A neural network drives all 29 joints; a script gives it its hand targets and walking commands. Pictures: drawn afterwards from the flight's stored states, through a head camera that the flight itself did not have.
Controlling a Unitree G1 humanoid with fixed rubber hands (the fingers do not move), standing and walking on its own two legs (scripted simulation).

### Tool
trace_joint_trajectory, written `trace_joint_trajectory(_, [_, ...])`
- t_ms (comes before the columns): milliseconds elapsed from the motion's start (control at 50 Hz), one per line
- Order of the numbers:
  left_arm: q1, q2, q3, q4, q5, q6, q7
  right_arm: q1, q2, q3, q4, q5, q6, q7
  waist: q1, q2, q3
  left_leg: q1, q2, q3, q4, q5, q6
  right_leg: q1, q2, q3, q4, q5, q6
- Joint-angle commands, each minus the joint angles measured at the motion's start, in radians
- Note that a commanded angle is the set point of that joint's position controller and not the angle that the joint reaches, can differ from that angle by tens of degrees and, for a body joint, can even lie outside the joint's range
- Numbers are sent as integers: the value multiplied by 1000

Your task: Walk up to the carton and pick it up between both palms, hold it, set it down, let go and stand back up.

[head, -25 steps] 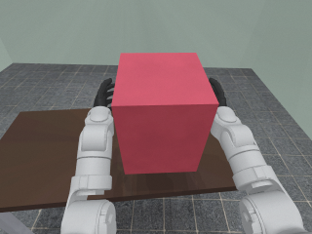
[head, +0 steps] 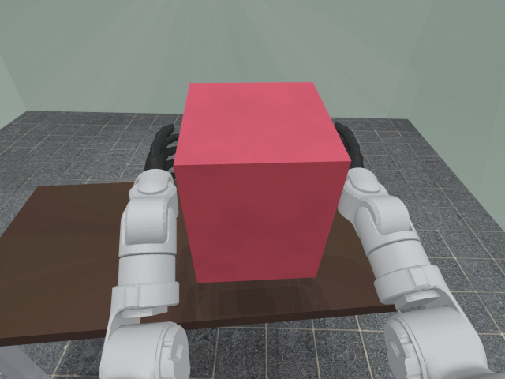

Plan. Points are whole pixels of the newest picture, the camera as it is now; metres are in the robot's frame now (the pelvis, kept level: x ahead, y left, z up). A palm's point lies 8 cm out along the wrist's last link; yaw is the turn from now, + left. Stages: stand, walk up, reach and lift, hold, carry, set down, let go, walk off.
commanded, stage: hold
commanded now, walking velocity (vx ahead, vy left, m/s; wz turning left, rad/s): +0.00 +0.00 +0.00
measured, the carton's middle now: (254, 183) +0.38 +0.01 +0.17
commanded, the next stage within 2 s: set down in 1.70 s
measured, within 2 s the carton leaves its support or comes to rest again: neither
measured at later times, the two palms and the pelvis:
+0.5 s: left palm (159, 176) +0.36 +0.15 +0.21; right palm (348, 173) +0.36 -0.14 +0.20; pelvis +0.00 +0.00 +0.00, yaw +0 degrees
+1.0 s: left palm (158, 176) +0.36 +0.15 +0.21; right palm (347, 173) +0.36 -0.14 +0.20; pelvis +0.00 +0.00 +0.00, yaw +0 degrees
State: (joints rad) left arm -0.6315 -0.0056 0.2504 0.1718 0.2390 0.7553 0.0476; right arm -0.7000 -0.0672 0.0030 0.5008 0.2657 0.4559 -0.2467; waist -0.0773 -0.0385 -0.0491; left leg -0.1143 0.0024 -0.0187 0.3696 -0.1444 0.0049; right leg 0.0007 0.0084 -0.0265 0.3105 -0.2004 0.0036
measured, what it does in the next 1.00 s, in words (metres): stands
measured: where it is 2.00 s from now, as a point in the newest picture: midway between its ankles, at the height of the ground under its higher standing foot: outside the picture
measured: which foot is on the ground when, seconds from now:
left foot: down 0.00-1.00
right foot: down 0.00-1.00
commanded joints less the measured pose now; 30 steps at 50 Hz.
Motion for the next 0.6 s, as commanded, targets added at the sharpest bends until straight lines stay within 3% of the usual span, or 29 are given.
trace_joint_trajectory(0, [-821,-630,-535,-184,-192,-101,-162,-912,691,399,-388,118,-70,95,-10,75,-447,255,-43,-1,-4,260,-31,-40,54,-5,-52,256,66])
trace_joint_trajectory(140, [-824,-616,-496,-155,-166,-96,-164,-897,673,367,-316,105,-60,100,-7,63,-386,233,-36,3,-35,187,-24,-75,54,-9,-67,158,61])
trace_joint_trajectory(220, [-837,-634,-517,-163,-178,-99,-162,-924,670,367,-343,111,-73,104,-11,91,-427,250,-34,-1,-22,211,-33,-75,56,-12,-65,161,54])
trace_joint_trajectory(300, [-825,-635,-532,-194,-195,-104,-149,-919,683,401,-391,130,-73,98,-8,69,-460,266,-38,-5,3,276,-34,-60,61,-11,-56,228,62])
trace_joint_trajectory(380, [-807,-620,-498,-162,-172,-96,-160,-880,673,382,-325,117,-59,100,-5,56,-395,232,-38,2,-28,206,-24,-60,54,-5,-65,172,62])
trace_joint_trajectory(460, [-817,-635,-536,-219,-192,-102,-163,-912,688,406,-415,132,-75,93,-9,82,-477,256,-44,-2,2,285,-34,-21,55,-3,-48,263,65])
trace_joint_trajectory(580, [-817,-625,-528,-192,-173,-95,-156,-876,668,380,-353,112,-58,99,-13,88,-390,245,-36,-2,-22,219,-36,-81,54,-10,-67,164,57])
